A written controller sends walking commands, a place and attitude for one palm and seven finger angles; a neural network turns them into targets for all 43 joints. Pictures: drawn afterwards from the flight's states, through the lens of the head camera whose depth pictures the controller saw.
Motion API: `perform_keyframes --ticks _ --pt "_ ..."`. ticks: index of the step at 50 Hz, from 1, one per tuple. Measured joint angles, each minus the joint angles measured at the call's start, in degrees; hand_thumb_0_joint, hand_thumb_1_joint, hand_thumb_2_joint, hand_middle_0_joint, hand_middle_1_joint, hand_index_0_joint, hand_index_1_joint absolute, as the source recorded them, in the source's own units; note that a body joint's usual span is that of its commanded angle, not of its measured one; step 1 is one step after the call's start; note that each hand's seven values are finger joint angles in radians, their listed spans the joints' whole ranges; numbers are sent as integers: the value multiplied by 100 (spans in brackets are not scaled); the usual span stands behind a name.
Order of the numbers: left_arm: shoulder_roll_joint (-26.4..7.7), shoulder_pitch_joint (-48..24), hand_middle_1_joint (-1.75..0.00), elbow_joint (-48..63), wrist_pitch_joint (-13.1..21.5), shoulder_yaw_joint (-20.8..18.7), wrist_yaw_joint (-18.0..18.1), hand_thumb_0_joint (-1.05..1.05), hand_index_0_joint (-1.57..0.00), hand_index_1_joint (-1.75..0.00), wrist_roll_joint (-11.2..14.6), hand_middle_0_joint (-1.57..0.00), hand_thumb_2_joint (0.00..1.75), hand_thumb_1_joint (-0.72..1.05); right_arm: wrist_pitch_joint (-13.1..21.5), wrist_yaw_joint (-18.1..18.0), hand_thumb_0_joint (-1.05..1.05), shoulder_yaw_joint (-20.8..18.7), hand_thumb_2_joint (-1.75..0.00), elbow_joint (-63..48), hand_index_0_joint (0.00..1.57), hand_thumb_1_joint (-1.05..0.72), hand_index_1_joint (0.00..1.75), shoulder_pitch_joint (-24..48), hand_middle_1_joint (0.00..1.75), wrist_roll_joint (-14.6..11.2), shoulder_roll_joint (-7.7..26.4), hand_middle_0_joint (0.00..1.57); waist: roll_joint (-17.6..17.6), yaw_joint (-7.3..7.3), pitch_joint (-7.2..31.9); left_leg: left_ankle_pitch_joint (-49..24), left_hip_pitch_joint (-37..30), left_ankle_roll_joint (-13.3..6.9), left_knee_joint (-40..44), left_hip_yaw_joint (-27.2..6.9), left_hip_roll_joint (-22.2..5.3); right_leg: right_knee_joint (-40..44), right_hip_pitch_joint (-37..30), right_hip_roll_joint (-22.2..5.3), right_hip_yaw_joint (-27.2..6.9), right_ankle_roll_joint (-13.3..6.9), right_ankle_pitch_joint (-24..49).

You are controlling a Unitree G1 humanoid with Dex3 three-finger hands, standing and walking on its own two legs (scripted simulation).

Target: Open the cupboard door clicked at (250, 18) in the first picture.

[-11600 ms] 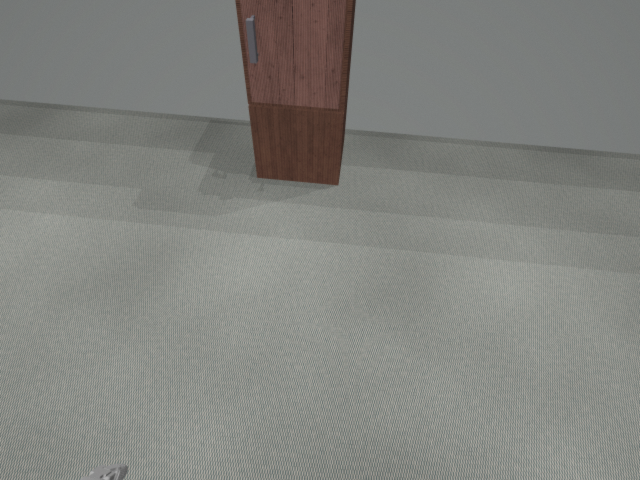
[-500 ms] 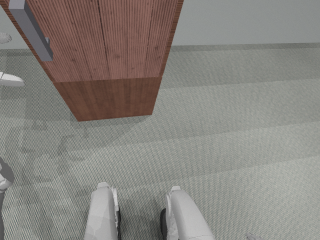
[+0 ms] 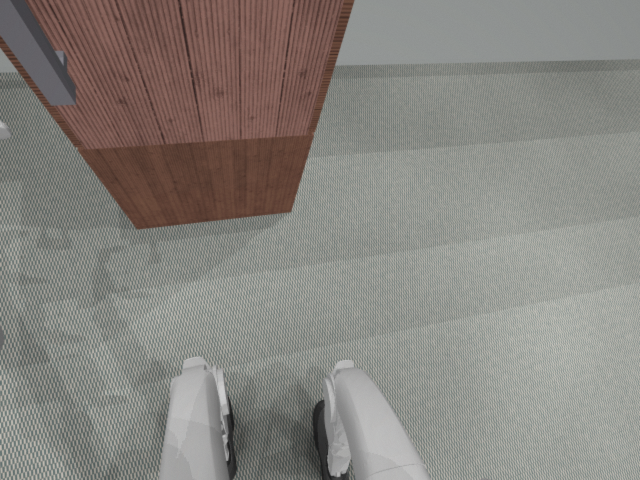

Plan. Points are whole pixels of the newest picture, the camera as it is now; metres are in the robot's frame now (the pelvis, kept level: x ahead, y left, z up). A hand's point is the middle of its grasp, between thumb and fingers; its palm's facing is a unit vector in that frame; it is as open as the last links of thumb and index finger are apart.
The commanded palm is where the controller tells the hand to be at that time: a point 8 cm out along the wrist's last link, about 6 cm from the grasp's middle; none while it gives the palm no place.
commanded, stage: move the hooked fingers beside the handle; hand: left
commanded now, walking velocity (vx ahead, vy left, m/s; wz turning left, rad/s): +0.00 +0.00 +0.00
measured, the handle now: (31, 28) +0.57 +0.27 +0.07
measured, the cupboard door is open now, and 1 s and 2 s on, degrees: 0 0 0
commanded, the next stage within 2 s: slide the fingers in behind the handle in 0.44 s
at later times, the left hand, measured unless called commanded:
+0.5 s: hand out of the picture +0.51 +0.32 +0.08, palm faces +0.17 -0.99 -0.04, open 14.0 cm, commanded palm +0.50 +0.35 +0.07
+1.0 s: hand out of the picture +0.51 +0.31 +0.07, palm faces +0.14 -0.99 -0.02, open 14.0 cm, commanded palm +0.50 +0.32 +0.07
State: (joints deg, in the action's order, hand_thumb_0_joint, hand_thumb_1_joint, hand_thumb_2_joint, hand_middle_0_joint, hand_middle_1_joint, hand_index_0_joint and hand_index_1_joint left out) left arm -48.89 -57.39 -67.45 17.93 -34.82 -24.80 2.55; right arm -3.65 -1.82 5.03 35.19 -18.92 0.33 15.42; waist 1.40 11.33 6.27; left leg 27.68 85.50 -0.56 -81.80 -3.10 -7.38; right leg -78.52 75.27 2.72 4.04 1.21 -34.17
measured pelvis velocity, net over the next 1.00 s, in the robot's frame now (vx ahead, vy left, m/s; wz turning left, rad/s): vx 0.00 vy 0.00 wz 0.01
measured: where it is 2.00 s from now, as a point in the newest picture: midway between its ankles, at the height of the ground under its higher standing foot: (277, 457)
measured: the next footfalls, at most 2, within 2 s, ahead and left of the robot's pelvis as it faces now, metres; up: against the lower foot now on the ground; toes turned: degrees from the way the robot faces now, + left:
none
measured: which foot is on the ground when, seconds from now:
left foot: down 0.00-1.00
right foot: down 0.00-1.00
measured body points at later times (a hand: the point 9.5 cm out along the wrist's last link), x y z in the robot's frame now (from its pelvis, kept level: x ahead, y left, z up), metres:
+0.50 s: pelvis +0.01 +0.00 +0.01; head +0.18 +0.05 +0.42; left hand +0.49 +0.38 +0.08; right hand +0.05 -0.27 -0.09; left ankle +0.07 +0.12 -0.58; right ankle +0.02 -0.14 -0.58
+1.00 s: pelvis +0.00 +0.00 +0.00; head +0.18 +0.06 +0.41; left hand +0.50 +0.36 +0.08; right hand +0.03 -0.27 -0.09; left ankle +0.07 +0.12 -0.58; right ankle +0.02 -0.14 -0.58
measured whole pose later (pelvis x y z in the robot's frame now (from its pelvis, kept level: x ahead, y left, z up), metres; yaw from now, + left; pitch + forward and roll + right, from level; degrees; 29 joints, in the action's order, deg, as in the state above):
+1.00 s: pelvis +0.00 +0.00 +0.00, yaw +1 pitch +29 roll -7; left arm -43.4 -55.2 -65.6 19.3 -31.2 -22.6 4.1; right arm -3.3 -1.4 4.1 36.0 -18.2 0.4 15.1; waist 1.3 10.6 7.1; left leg 27.5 83.5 -0.5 -81.1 -3.4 -7.0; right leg -77.8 73.1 2.6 4.3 1.2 -34.1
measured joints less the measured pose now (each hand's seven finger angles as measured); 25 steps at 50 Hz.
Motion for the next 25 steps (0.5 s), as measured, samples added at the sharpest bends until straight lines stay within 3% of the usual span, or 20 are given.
perform_keyframes --ticks 9,17,25 --pt "156 -7 -120 -15 -53 276 1 -1 -30 -120 61 -30 30 -50 10 -19 0 -38 -90 -28 21 -91 30 53 30 9 28 20 -11 -32 57 -1 -113 14 92 -30 39 107 -139 -27 37 -10 -11" --pt "337 238 -120 137 91 141 83 -1 -30 -120 74 -30 30 -50 -9 21 0 -87 -90 -84 21 -91 30 139 30 11 42 20 -4 -44 64 22 -237 29 128 -10 15 140 -243 -5 14 -23 -20" --pt "251 306 -120 -44 161 90 21 -1 -31 -120 133 -30 30 -50 -10 16 0 -56 -90 -50 21 -91 30 145 30 -35 37 20 8 -94 59 20 -314 47 145 -4 -1 134 -299 10 5 -40 -23"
